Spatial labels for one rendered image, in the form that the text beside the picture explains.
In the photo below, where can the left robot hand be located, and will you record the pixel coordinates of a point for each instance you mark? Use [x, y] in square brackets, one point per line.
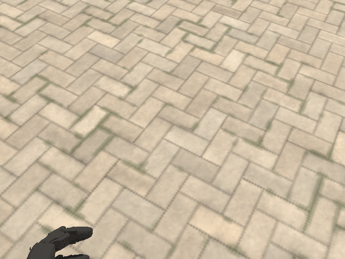
[59, 239]

